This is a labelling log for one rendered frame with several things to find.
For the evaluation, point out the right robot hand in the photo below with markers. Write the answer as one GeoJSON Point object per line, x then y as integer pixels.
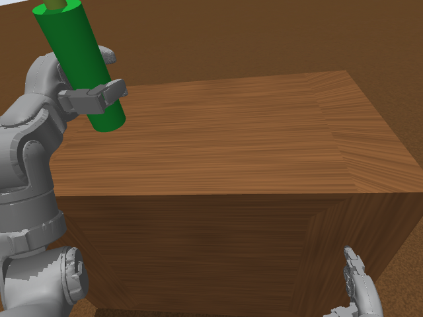
{"type": "Point", "coordinates": [364, 298]}

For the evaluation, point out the bottle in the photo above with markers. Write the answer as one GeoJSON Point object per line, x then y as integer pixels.
{"type": "Point", "coordinates": [67, 29]}

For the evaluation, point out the left robot arm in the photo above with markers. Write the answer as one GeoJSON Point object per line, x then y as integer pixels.
{"type": "Point", "coordinates": [34, 282]}

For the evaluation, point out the left robot hand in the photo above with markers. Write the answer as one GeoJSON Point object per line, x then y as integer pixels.
{"type": "Point", "coordinates": [47, 77]}

